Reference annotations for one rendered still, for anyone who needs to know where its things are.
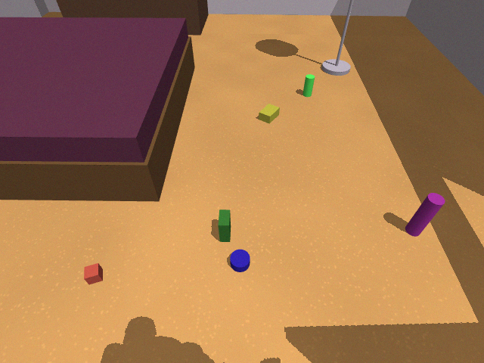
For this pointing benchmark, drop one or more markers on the floor lamp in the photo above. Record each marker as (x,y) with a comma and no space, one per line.
(339,67)

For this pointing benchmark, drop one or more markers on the bed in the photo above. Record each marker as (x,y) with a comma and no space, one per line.
(90,106)

